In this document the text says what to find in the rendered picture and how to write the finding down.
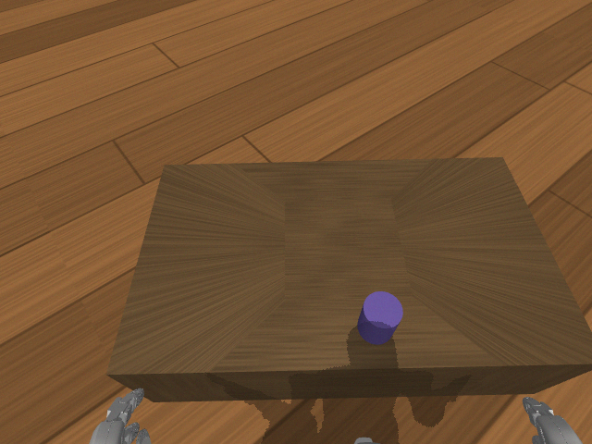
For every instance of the can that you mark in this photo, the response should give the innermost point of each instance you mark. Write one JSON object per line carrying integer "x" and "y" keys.
{"x": 379, "y": 318}

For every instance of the right robot hand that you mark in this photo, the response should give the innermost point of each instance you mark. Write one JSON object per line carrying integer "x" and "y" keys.
{"x": 551, "y": 429}

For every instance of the left robot hand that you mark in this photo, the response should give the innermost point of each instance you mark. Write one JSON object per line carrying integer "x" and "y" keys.
{"x": 112, "y": 430}

